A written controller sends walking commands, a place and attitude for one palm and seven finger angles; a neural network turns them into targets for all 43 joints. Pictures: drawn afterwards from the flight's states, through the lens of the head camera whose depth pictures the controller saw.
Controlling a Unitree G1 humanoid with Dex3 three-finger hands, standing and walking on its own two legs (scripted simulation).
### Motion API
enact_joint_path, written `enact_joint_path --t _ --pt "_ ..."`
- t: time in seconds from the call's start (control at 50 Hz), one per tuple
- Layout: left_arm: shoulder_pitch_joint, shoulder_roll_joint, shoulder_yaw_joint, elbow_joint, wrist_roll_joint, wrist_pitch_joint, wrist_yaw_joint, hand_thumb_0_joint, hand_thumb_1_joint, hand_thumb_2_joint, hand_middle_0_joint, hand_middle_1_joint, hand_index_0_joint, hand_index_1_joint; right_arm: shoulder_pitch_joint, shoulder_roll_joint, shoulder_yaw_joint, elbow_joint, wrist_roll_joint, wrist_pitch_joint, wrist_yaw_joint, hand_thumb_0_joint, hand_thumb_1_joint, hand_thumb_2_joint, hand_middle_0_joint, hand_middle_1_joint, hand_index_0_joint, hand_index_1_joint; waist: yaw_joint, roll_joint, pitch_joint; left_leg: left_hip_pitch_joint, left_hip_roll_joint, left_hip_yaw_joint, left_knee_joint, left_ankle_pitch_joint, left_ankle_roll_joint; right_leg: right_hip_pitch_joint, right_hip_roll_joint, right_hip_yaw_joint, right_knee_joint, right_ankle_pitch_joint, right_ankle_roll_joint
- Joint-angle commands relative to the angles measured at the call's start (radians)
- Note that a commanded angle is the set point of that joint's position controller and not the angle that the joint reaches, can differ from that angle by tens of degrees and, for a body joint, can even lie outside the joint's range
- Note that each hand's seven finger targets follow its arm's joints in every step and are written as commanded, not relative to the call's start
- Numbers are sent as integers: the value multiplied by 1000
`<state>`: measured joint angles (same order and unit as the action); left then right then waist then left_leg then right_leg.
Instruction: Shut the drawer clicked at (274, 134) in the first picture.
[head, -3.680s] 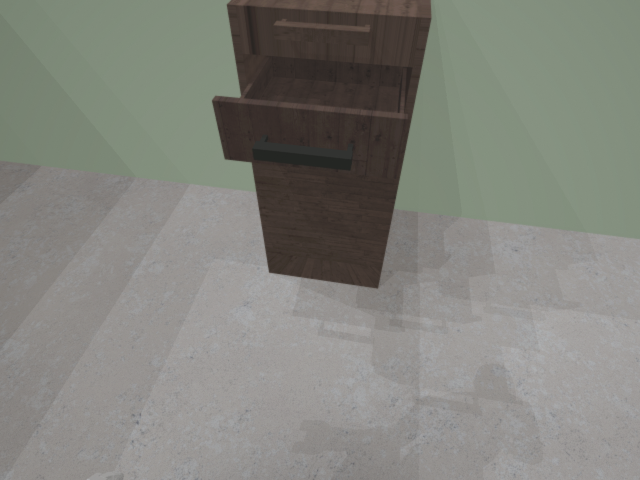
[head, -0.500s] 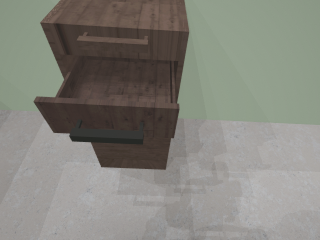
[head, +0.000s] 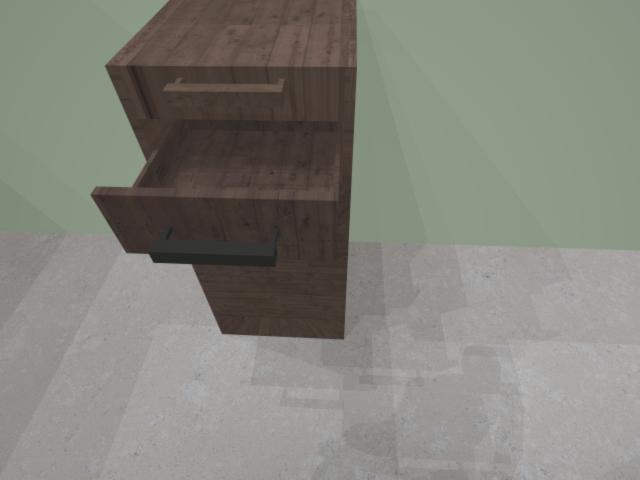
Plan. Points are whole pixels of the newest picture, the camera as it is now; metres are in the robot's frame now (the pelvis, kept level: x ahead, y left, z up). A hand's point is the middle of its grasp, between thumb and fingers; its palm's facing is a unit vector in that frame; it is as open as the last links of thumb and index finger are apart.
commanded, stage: come to a stop and stand still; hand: left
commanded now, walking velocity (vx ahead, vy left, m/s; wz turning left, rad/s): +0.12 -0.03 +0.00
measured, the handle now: (217, 242) +0.45 +0.22 +0.01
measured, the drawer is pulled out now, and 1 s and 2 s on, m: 0.22 0.22 0.22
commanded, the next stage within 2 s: look again from close up in 0.32 s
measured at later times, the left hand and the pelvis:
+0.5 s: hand out of the picture +0.02 +0.19 -0.19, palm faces -0.04 -0.97 -0.22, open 7.3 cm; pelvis +0.00 +0.01 -0.02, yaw -2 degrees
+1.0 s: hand out of the picture +0.07 +0.20 -0.18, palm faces +0.03 -0.98 -0.21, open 7.4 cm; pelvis +0.04 +0.02 -0.01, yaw -1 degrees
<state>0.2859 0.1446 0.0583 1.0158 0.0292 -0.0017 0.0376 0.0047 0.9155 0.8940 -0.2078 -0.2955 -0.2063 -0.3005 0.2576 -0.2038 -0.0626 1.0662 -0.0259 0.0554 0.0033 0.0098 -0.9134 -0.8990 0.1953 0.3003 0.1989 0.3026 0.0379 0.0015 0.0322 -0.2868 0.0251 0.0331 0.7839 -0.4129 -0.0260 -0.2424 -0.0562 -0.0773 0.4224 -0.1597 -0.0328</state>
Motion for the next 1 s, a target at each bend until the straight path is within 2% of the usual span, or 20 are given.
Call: enact_joint_path --t 0.0,0.04,0.06,0.1,0.12,0.2,0.3,0.36,0.38,0.4,0.42,0.44,0.46,0.48,0.54,0.58,0.62,0.68,0.76,0.98 --pt "42 200 45 -13 2 3 2 0 900 900 -200 -300 -200 -300 71 -5 2 -40 7 -39 -10 0 -900 -900 200 300 200 300 -5 -178 -15 54 -13 23 -217 7 14 8 -215 278 -244 -282 -110" --pt "1 182 38 1 -6 13 -4 0 900 900 -200 -300 -200 -300 188 13 11 11 5 -50 -18 0 -900 -900 200 300 200 300 -57 -163 -15 234 -34 53 -396 97 26 -120 -147 214 -214 -399 -45" --pt "-10 145 27 2 -10 17 -8 0 900 900 -200 -300 -200 -300 225 -8 13 26 1 -57 -24 0 -900 -900 200 300 200 300 -69 -72 16 250 9 -11 -482 42 42 -184 -93 173 -126 -412 -14" --pt "2 54 9 -29 -11 14 -19 0 900 900 -200 -300 -200 -300 227 -126 -3 4 -11 -64 -39 0 -900 -900 200 300 200 300 -66 214 87 90 306 -385 -714 -289 149 -265 43 -24 228 -297 34" --pt "-36 58 9 -26 -1 15 -22 0 900 900 -200 -300 -200 -300 156 -135 -1 -9 -13 -66 -37 0 -900 -900 200 300 200 300 -63 246 127 -23 328 -456 -757 -352 186 -260 24 39 344 -280 24" --pt "38 63 13 33 -1 5 -39 0 900 900 -200 -300 -200 -300 92 -52 25 5 2 -91 -50 0 -900 -900 200 300 200 300 -20 108 112 46 215 -219 -682 -2 163 -269 9 66 515 -143 35" --pt "-30 51 -2 7 -10 4 -34 0 900 900 -200 -300 -200 -300 169 -53 14 48 -7 -90 -56 0 -900 -900 200 300 200 300 -67 139 84 132 240 -191 -594 257 192 -213 -5 38 302 -229 44" --pt "39 28 -3 37 -12 -6 -27 0 900 900 -200 -300 -200 -300 170 -45 12 65 -3 -85 -58 0 -900 -900 200 300 200 300 -36 121 34 79 199 -153 -479 340 154 -7 30 9 80 -113 40" --pt "90 40 -2 61 -12 -12 -22 0 900 900 -200 -300 -200 -300 171 -30 14 70 4 -85 -56 0 -900 -900 200 300 200 300 -17 78 6 42 155 -119 -421 294 116 91 19 31 -17 -24 39" --pt "97 220 -34 13 -9 -8 -8 0 900 900 -200 -300 -200 -300 19 -82 7 -29 -16 -53 -35 0 -900 -900 200 300 200 300 -15 -21 126 -85 37 -43 -361 91 70 17 26 67 32 -154 -13" --pt "144 171 -29 13 -8 1 -3 0 900 900 -200 -300 -200 -300 -6 -54 12 -66 -10 -66 -24 0 -900 -900 200 300 200 300 23 -52 86 -119 31 -8 -288 -19 45 -25 -48 173 -3 -291 -26" --pt "135 184 -33 -11 1 -4 -1 0 900 900 -200 -300 -200 -300 34 -11 17 -73 -4 -65 -18 0 -900 -900 200 300 200 300 -13 -39 -36 -77 -20 14 -192 -4 39 -9 -103 264 -46 -345 -55" --pt "128 197 -21 -23 -2 -16 5 0 900 900 -200 -300 -200 -300 70 10 23 -53 -3 -60 -21 0 -900 -900 200 300 200 300 -23 -200 -104 -100 -31 13 -66 1 36 41 -145 370 -109 -360 -80" --pt "112 179 -19 -33 -6 -24 10 0 900 900 -200 -300 -200 -300 69 0 22 -59 0 -58 -22 0 -900 -900 200 300 200 300 -27 -255 -82 -150 -11 -28 23 -33 40 39 -179 403 -142 -284 -103" --pt "35 141 -20 -59 -4 -31 18 0 900 900 -200 -300 -200 -300 56 10 23 -69 10 -60 -20 0 -900 -900 200 300 200 300 -66 -113 -42 -104 24 -23 -24 -4 40 10 -175 288 -90 -2 -125" --pt "16 137 -20 -56 -11 -34 17 0 900 900 -200 -300 -200 -300 95 23 30 -43 14 -73 -28 0 -900 -900 200 300 200 300 -79 -55 -62 32 15 -14 -231 160 37 3 -130 200 -16 140 -84" --pt "39 104 -30 -39 -15 -32 14 0 900 900 -200 -300 -200 -300 95 -14 32 -20 8 -85 -33 0 -900 -900 200 300 200 300 -59 6 -37 87 66 -55 -293 360 59 8 -57 133 31 199 -25" --pt "68 130 -22 -10 -19 -31 14 0 900 900 -200 -300 -200 -300 54 -40 27 -22 10 -82 -47 0 -900 -900 200 300 200 300 -43 108 -48 106 80 -60 -264 587 55 77 -56 110 76 377 -17" --pt "66 148 -24 -10 -19 -32 14 0 900 900 -200 -300 -200 -300 15 -61 23 -35 12 -72 -48 0 -900 -900 200 300 200 300 -47 -11 -63 109 68 -43 -282 472 44 137 -78 125 56 509 -13" --pt "45 135 -36 -4 -18 -21 11 0 900 900 -200 -300 -200 -300 -35 -80 31 -9 10 -75 -45 0 -900 -900 200 300 200 300 -41 7 -26 153 77 -63 -368 473 59 111 -62 115 11 295 0"
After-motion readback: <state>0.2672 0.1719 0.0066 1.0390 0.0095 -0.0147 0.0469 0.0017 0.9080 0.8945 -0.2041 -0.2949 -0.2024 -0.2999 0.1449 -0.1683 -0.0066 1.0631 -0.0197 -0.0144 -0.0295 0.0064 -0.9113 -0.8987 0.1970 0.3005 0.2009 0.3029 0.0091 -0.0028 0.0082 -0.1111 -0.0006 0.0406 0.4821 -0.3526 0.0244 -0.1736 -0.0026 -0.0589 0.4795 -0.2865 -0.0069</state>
